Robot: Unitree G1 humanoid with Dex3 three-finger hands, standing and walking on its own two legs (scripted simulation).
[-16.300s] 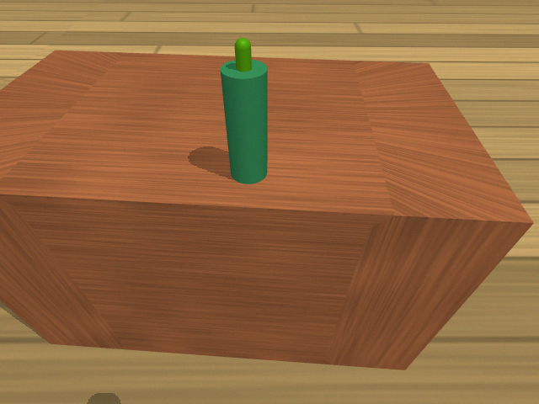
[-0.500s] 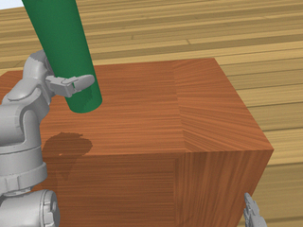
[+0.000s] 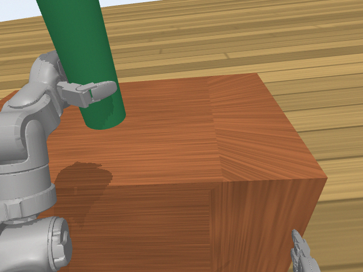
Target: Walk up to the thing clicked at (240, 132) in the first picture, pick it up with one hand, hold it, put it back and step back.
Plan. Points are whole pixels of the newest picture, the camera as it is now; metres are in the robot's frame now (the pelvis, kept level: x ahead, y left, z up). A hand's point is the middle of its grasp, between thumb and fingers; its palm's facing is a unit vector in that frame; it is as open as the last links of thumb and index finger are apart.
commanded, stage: hold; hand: left
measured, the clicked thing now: (83, 46) +0.34 +0.15 +0.40
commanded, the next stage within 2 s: crouch in 1.90 s
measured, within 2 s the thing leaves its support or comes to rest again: neither
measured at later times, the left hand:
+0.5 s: hand (87, 89) +0.32 +0.16 +0.34, palm faces +0.10 -0.99 -0.05, open 10.7 cm
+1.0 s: hand (85, 81) +0.33 +0.16 +0.35, palm faces +0.08 -0.99 -0.05, open 10.7 cm
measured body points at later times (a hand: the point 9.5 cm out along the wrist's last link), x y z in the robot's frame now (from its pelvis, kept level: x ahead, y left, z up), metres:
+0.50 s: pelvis -0.01 +0.00 +0.00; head -0.07 -0.04 +0.44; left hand +0.31 +0.21 +0.34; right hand +0.17 -0.25 -0.06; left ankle +0.05 +0.14 -0.72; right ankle +0.03 -0.15 -0.72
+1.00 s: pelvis +0.00 +0.00 +0.00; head -0.07 -0.04 +0.44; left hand +0.32 +0.21 +0.35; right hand +0.18 -0.25 -0.06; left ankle +0.05 +0.14 -0.72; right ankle +0.03 -0.15 -0.72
